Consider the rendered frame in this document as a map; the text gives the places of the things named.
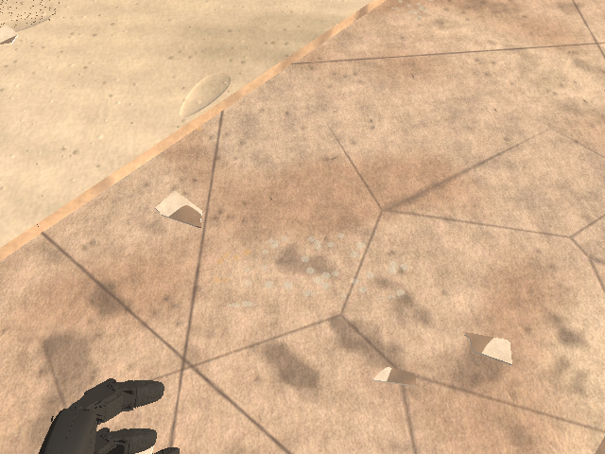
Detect left robot hand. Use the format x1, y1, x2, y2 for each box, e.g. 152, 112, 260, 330
39, 378, 180, 454

